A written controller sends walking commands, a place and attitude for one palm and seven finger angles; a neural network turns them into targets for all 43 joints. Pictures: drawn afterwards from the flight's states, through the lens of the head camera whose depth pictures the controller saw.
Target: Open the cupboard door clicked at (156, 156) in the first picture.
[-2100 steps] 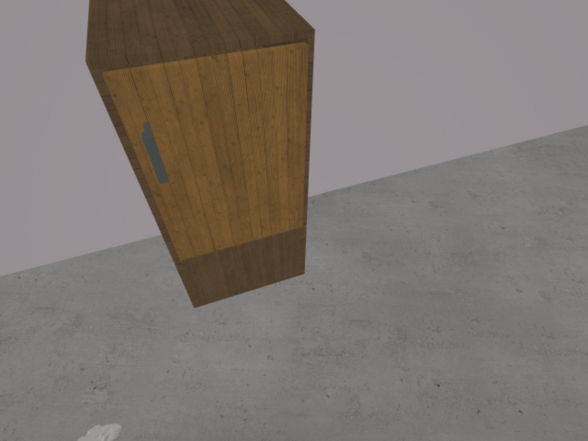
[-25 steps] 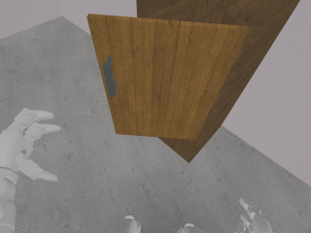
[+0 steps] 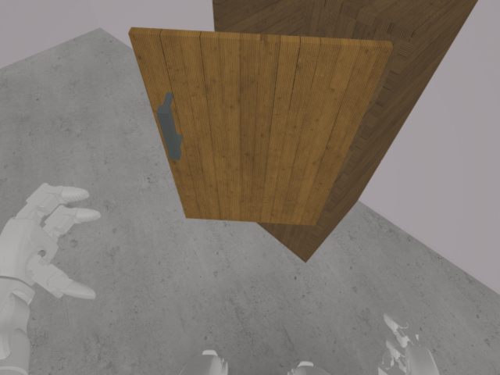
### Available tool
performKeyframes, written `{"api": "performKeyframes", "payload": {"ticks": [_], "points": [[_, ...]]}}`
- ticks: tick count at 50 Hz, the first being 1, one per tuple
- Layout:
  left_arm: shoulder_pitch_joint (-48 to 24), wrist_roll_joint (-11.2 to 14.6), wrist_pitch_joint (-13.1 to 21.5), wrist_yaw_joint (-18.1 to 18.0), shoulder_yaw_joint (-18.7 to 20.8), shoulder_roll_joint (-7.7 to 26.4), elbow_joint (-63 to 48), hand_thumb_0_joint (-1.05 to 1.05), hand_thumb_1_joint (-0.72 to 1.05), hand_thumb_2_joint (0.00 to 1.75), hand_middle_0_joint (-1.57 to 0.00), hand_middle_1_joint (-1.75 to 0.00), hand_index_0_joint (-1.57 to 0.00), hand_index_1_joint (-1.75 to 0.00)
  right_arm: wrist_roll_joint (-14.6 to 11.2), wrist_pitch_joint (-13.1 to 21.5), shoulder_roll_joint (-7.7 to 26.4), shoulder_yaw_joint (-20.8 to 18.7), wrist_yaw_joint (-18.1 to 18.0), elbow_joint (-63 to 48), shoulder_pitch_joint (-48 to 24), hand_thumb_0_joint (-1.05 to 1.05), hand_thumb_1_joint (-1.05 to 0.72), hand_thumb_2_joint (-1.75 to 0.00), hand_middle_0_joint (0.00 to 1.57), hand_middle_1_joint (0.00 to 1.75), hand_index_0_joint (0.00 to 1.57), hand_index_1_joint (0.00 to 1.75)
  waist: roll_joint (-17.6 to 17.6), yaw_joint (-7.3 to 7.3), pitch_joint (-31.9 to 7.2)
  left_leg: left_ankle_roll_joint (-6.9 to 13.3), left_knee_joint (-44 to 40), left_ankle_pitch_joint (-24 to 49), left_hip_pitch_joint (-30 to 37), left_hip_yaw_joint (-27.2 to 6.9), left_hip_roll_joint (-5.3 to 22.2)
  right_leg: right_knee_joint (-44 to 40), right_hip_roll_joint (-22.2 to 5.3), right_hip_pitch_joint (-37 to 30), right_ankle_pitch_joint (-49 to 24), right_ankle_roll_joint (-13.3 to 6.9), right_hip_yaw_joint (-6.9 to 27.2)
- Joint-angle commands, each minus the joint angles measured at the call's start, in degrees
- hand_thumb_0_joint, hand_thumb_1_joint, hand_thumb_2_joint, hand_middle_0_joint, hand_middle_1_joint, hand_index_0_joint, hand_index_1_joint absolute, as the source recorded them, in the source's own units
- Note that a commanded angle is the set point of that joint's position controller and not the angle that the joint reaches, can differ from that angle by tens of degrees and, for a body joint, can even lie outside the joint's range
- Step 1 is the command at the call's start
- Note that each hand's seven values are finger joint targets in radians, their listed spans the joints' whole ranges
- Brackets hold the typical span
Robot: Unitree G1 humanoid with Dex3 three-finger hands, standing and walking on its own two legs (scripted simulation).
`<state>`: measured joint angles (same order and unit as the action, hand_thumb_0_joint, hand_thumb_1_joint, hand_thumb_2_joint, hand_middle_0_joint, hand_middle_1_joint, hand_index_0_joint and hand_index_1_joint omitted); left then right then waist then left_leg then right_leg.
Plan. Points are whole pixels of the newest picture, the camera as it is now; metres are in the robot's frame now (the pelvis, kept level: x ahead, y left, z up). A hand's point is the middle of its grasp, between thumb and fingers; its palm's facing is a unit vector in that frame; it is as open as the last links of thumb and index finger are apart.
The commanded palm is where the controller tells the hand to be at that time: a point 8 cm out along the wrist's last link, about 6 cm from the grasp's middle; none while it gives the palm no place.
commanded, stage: move the hooked fingers beside the handle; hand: left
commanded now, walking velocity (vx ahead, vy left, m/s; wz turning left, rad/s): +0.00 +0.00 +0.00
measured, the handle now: (172, 127) +0.54 +0.18 +0.04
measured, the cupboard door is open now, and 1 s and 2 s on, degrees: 39 39 39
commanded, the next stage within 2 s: none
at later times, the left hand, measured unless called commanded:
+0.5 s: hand (100, 210) +0.34 +0.25 +0.06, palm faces +0.00 -1.00 -0.05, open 14.0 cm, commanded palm +0.32 +0.31 +0.05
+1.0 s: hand (115, 183) +0.40 +0.25 +0.05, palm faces -0.01 -1.00 -0.04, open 14.0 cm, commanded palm +0.38 +0.30 +0.05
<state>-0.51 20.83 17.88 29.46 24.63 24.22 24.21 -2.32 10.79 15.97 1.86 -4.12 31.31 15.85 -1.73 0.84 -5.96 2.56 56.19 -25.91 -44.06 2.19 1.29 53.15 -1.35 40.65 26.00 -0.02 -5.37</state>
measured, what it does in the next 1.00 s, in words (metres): stands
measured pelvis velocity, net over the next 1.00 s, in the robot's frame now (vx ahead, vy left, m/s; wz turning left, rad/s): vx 0.00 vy -0.01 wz -0.02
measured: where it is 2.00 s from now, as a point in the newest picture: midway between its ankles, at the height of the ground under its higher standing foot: outside the picture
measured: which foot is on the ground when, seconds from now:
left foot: down 0.00-1.00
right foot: down 0.00-1.00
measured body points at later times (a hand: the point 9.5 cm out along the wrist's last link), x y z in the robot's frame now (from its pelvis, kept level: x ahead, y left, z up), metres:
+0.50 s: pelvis +0.00 -0.02 +0.00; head +0.08 -0.01 +0.44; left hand +0.34 +0.31 +0.06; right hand +0.12 -0.28 -0.10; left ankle +0.01 +0.09 -0.68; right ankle +0.00 -0.12 -0.68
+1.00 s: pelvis +0.00 -0.01 -0.01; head +0.10 +0.01 +0.43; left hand +0.39 +0.30 +0.05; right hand +0.08 -0.28 -0.11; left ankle +0.01 +0.09 -0.68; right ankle +0.00 -0.12 -0.68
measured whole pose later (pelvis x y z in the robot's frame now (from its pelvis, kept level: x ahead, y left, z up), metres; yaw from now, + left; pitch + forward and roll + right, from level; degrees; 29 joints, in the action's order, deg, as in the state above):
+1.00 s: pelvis +0.00 -0.01 -0.01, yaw -1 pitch +18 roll -2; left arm -26.7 14.0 21.7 27.2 25.9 28.7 49.0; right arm -1.8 4.3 16.3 1.3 -3.4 34.3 18.6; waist -0.9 4.3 -6.0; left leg 2.1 58.6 -26.4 -49.8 2.6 2.4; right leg 55.8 -0.4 47.0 26.3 -0.6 -4.7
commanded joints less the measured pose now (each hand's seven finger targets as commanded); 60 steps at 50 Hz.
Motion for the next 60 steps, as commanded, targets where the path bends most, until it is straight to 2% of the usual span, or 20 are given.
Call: {"api": "performKeyframes", "payload": {"ticks": [1,5,7,11,16,18,23,25,30,33,37,38,41,44,46,47,49,54,57,60], "points": [[-9.31,1.32,3.36,-0.03,4.90,13.45,-10.65,0.00,-0.50,0.30,-0.30,-1.20,-0.30,-1.20,-0.23,2.64,9.22,-4.13,-0.66,-7.26,0.82,0.00,-0.90,-0.90,0.20,0.30,0.20,0.30,-2.31,0.14,-15.27,-1.48,-8.26,17.42,13.38,-4.93,-0.61,-5.92,2.63,-4.31,-13.24,-1.35,1.58],[-14.71,0.66,4.56,-0.37,5.78,15.98,-9.85,0.00,-0.50,0.30,-0.30,-1.20,-0.30,-1.20,-0.02,2.51,9.45,-4.08,-1.03,-5.85,1.08,0.00,-0.90,-0.90,0.20,0.30,0.20,0.30,-1.63,1.28,-14.48,-1.17,-6.88,16.19,11.89,-4.63,-0.53,-5.84,2.55,-3.78,-13.09,-1.28,2.40],[-18.05,0.54,4.86,-0.18,4.88,15.04,-7.79,0.00,-0.50,0.30,-0.30,-1.20,-0.30,-1.20,-0.12,2.30,9.29,-3.83,-1.33,-5.47,1.05,0.00,-0.90,-0.90,0.20,0.30,0.20,0.30,-2.54,1.78,-13.79,-1.17,-6.97,14.05,11.24,-4.62,-0.67,-5.90,2.45,-2.47,-11.13,-1.16,2.54],[-24.38,-0.32,5.16,0.37,4.95,17.02,-4.74,0.00,-0.50,0.30,-0.30,-1.20,-0.30,-1.20,-0.19,2.03,9.41,-3.72,-1.88,-4.18,1.53,0.00,-0.90,-0.90,0.20,0.30,0.20,0.30,-3.73,2.16,-15.78,-0.94,-6.23,13.67,11.23,-4.32,-0.66,-5.97,2.18,-3.17,-11.03,-1.21,3.62],[-20.50,-0.69,4.21,0.63,6.01,18.10,-3.81,0.00,-0.50,0.30,-0.30,-1.20,-0.30,-1.20,-0.08,1.49,9.19,-3.99,-1.24,-4.78,2.45,0.00,-0.90,-0.90,0.20,0.30,0.20,0.30,-4.55,0.19,-21.02,-1.00,-6.08,21.20,13.29,-4.08,-0.60,-4.96,2.14,-7.05,-18.20,-1.32,3.45],[-18.59,-0.35,3.87,0.27,7.03,18.56,-3.24,0.00,-0.50,0.30,-0.30,-1.20,-0.30,-1.20,-0.21,0.97,9.12,-4.18,-0.87,-5.20,2.32,0.00,-0.90,-0.90,0.20,0.30,0.20,0.30,-4.12,-0.18,-20.22,-1.05,-6.19,21.97,12.50,-3.75,-0.60,-5.05,2.15,-7.59,-19.65,-1.12,3.43],[-20.99,-0.44,2.94,-0.98,6.93,17.41,2.78,0.00,-0.50,0.30,-0.30,-1.20,-0.30,-1.20,-0.31,-0.42,9.44,-4.22,-0.52,-5.21,2.94,0.00,-0.90,-0.90,0.20,0.30,0.20,0.30,-0.27,0.83,-15.63,-0.89,-6.29,17.58,7.87,-2.86,-0.78,-5.81,2.13,-6.65,-17.59,-0.69,3.81],[-24.72,-0.97,3.61,-1.10,7.50,19.20,4.24,0.00,-0.50,0.30,-0.30,-1.20,-0.30,-1.20,-0.23,-0.74,9.79,-4.36,-0.63,-4.57,3.73,0.00,-0.90,-0.90,0.20,0.30,0.20,0.30,1.21,1.58,-15.07,-0.65,-5.35,16.72,6.50,-2.64,-0.71,-5.85,2.16,-6.74,-17.26,-0.67,4.63],[-34.02,-2.60,7.20,-0.46,4.98,19.42,2.32,0.00,-0.50,0.30,-0.30,-1.20,-0.30,-1.20,0.08,-1.30,9.60,-4.51,-0.68,-3.14,4.80,0.00,-0.90,-0.90,0.20,0.30,0.20,0.30,-3.93,2.79,-19.69,-0.52,-4.46,18.55,9.89,-3.04,-0.43,-4.48,2.26,-5.09,-17.55,-1.05,4.72],[-34.19,-2.71,8.05,-0.22,5.11,19.29,2.54,0.00,-0.50,0.30,-0.30,-1.20,-0.30,-1.20,0.13,-1.57,9.38,-4.74,-0.62,-2.40,5.35,0.00,-0.90,-0.90,0.20,0.30,0.20,0.30,-6.28,2.50,-22.87,-0.76,-4.40,21.58,13.38,-3.65,-0.22,-4.03,2.36,-4.45,-18.93,-1.12,4.29],[-35.20,-2.96,6.03,-0.79,7.91,22.31,9.31,0.00,-0.50,0.30,-0.30,-1.20,-0.30,-1.20,0.11,-2.74,9.92,-4.52,-0.70,-1.69,5.81,0.00,-0.90,-0.90,0.20,0.30,0.20,0.30,-2.32,2.41,-20.32,-0.64,-4.59,19.11,8.89,-3.42,-0.26,-4.43,2.23,-5.27,-18.19,-0.83,4.34],[-35.47,-3.42,5.27,-0.87,6.75,21.30,11.40,0.00,-0.50,0.30,-0.30,-1.20,-0.30,-1.20,-0.01,-3.00,9.80,-4.29,-0.65,-1.96,5.80,0.00,-0.90,-0.90,0.20,0.30,0.20,0.30,-1.73,2.65,-18.73,-0.62,-4.89,18.09,7.62,-3.34,-0.36,-4.48,2.21,-4.97,-17.57,-0.82,4.22],[-36.20,-4.39,5.09,-1.71,8.08,22.97,12.32,0.00,-0.50,0.30,-0.30,-1.20,-0.30,-1.20,0.18,-3.69,9.92,-4.53,-0.38,-2.41,6.49,0.00,-0.90,-0.90,0.20,0.30,0.20,0.30,-1.97,1.85,-20.40,-0.61,-4.83,19.70,8.19,-3.15,-0.28,-4.13,2.32,-5.51,-18.76,-0.91,4.17],[-39.98,-5.17,6.25,-2.29,4.55,20.08,11.11,0.00,-0.50,0.30,-0.30,-1.20,-0.30,-1.20,0.26,-4.25,9.59,-4.41,0.10,-2.74,6.43,0.00,-0.90,-0.90,0.20,0.30,0.20,0.30,-4.50,2.93,-20.47,-0.78,-4.92,19.85,10.46,-3.60,-0.07,-3.93,2.55,-2.50,-17.19,-1.05,3.66],[-42.92,-5.19,7.27,-2.45,3.63,19.08,11.88,0.00,-0.50,0.30,-0.30,-1.20,-0.30,-1.20,0.38,-4.57,9.63,-4.49,0.27,-2.22,6.96,0.00,-0.90,-0.90,0.20,0.30,0.20,0.30,-3.75,3.84,-20.63,-0.74,-4.37,19.08,11.09,-3.79,0.18,-3.88,2.93,-1.00,-15.91,-1.05,3.56],[-43.58,-5.26,7.52,-2.69,5.33,21.19,13.55,0.00,-0.50,0.30,-0.30,-1.20,-0.30,-1.20,0.40,-4.89,10.11,-4.54,0.15,-1.91,7.22,0.00,-0.90,-0.90,0.20,0.30,0.20,0.30,-2.89,3.74,-20.06,-0.78,-4.39,18.19,9.94,-4.07,0.22,-3.80,2.90,-1.05,-15.19,-1.14,3.59],[-45.27,-5.68,7.73,-2.71,5.09,21.07,16.15,0.00,-0.50,0.30,-0.30,-1.20,-0.30,-1.20,0.38,-5.31,10.19,-4.55,0.05,-1.38,7.64,0.00,-0.90,-0.90,0.20,0.30,0.20,0.30,-1.94,4.09,-20.05,-0.71,-4.19,17.41,9.11,-4.23,0.21,-3.59,2.75,-0.63,-14.56,-1.09,3.55],[-51.82,-7.26,8.03,-3.27,2.06,19.63,17.49,0.00,-0.50,0.30,-0.30,-1.20,-0.30,-1.20,0.67,-6.41,10.26,-4.56,0.32,-0.58,8.54,0.00,-0.90,-0.90,0.20,0.30,0.20,0.30,-6.23,4.72,-22.24,-1.14,-3.88,18.67,13.28,-5.48,0.54,-2.84,2.74,3.98,-12.71,-1.33,2.87],[-52.44,-7.86,8.55,-4.26,3.37,21.25,17.83,0.00,-0.50,0.30,-0.30,-1.20,-0.30,-1.20,0.85,-7.27,10.42,-4.57,0.52,-0.58,9.29,0.00,-0.90,-0.90,0.20,0.30,0.20,0.30,-6.50,4.31,-24.33,-1.45,-3.62,21.60,15.05,-6.10,0.76,-2.30,2.98,4.20,-13.83,-1.49,2.57],[-56.30,-8.14,8.51,-5.58,4.58,22.75,21.32,0.00,-0.50,0.30,-0.30,-1.20,-0.30,-1.20,1.05,-8.04,10.57,-4.23,0.45,0.31,10.01,0.00,-0.90,-0.90,0.20,0.30,0.20,0.30,-4.09,5.25,-22.71,-1.09,-2.96,19.81,11.97,-6.15,0.79,-1.95,3.15,4.65,-13.20,-1.37,2.50]]}}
